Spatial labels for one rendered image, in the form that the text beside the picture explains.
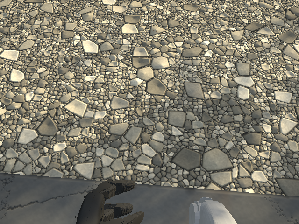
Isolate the robot right thigh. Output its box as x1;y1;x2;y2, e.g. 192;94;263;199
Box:
189;200;237;224

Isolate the robot left hand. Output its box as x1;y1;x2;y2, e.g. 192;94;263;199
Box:
75;178;144;224

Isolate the right robot shin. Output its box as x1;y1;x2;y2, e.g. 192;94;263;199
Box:
199;197;212;202

